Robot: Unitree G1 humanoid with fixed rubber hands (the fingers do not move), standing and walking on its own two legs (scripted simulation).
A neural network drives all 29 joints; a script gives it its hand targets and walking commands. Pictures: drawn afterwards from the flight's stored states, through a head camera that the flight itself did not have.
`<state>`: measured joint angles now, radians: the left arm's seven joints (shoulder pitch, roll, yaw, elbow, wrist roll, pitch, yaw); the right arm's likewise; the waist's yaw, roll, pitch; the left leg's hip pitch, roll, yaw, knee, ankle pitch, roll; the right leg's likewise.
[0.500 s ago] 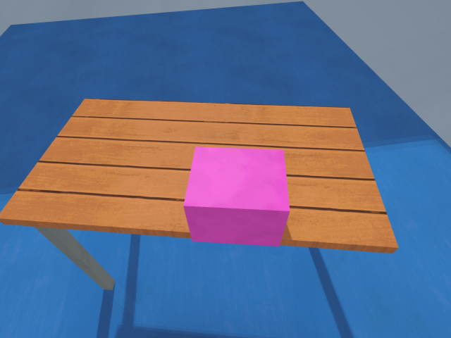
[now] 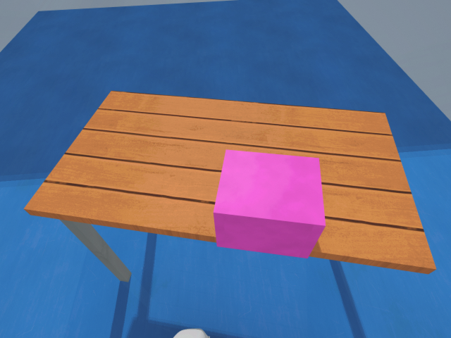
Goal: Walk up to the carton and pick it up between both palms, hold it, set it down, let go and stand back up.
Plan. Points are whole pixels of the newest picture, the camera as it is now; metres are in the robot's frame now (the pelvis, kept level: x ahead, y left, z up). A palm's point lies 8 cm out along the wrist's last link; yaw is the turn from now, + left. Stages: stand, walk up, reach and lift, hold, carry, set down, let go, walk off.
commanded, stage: walk up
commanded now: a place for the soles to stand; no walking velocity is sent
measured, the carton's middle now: (266, 203) +0.39 -0.06 -0.04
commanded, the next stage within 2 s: reach and lift in 1.46 s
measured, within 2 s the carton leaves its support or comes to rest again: neither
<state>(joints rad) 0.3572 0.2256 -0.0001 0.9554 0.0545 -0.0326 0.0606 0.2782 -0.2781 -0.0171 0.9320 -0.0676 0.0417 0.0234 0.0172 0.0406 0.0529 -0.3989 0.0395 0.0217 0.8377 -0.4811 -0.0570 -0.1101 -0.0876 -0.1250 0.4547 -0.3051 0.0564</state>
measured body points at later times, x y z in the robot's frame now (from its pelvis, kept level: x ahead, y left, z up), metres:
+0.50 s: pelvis +0.01 +0.05 -0.01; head +0.04 +0.05 +0.43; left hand +0.13 +0.32 -0.14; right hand +0.05 -0.22 -0.14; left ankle +0.11 +0.18 -0.73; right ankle -0.01 -0.08 -0.71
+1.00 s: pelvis +0.02 +0.03 +0.00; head +0.02 +0.03 +0.45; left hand +0.16 +0.24 -0.14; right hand +0.01 -0.22 -0.14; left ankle +0.07 +0.14 -0.73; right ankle -0.01 -0.09 -0.73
